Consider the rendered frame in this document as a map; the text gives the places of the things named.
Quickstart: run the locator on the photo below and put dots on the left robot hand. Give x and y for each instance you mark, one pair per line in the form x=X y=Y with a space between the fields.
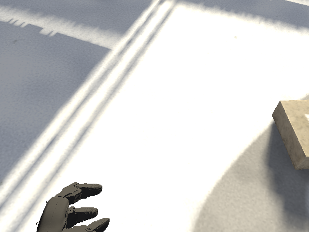
x=58 y=216

